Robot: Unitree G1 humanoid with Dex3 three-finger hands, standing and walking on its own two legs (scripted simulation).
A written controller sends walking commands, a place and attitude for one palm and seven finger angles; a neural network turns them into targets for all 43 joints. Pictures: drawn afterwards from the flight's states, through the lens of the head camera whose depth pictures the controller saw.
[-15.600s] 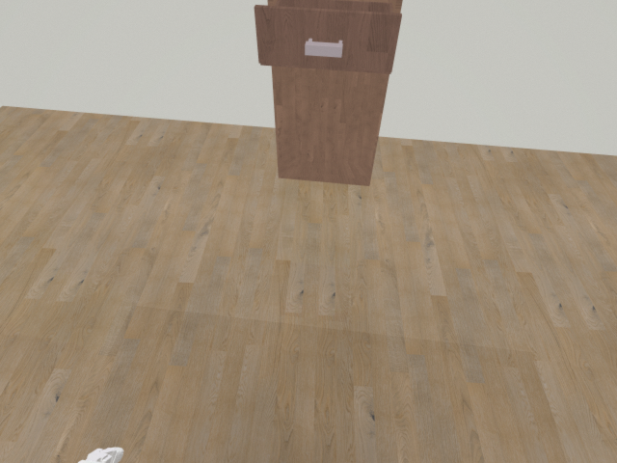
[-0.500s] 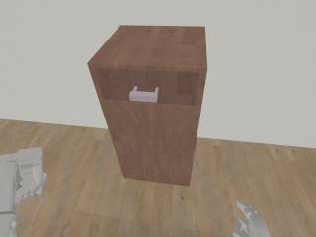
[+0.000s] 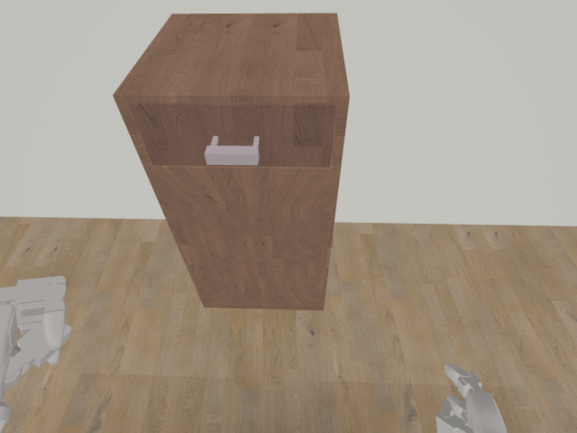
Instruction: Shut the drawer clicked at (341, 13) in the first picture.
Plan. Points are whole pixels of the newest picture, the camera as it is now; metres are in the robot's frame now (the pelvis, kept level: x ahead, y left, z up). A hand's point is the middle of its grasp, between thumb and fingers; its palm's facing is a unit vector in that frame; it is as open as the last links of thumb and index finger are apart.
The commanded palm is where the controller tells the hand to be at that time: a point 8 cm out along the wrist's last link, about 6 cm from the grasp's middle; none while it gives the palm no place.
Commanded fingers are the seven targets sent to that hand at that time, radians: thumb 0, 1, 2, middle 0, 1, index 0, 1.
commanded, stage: step back with the hand held close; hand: left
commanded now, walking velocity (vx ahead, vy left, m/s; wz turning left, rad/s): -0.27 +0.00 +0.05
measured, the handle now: (234, 148) +0.64 +0.16 +0.02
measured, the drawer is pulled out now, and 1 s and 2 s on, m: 0.00 0.00 0.00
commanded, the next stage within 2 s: stop stepping back and stand still in 1.14 s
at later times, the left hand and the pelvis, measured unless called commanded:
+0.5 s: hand (0, 401) +0.12 +0.26 +0.16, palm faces +0.38 -0.78 -0.50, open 3.3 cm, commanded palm +0.06 +0.30 +0.17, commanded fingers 0.00 0.90 0.90 -1.40 -1.60 -1.40 -1.60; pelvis -0.06 +0.01 -0.01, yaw +2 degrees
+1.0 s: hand out of the picture +0.06 +0.27 +0.16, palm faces +0.38 -0.78 -0.50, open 3.2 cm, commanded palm -0.01 +0.31 +0.17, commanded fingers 0.00 0.90 0.90 -1.40 -1.60 -1.40 -1.60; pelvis -0.13 +0.02 -0.02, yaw +3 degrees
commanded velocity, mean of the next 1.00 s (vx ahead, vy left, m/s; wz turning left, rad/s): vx -0.34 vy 0.00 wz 0.01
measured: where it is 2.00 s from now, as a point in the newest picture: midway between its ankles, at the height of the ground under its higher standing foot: outside the picture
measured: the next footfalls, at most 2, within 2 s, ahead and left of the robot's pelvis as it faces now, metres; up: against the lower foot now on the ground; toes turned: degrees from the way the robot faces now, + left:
right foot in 1.24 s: -0.28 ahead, -0.14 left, +0.00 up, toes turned -4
left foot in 1.68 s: -0.09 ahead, +0.11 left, +0.00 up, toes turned -8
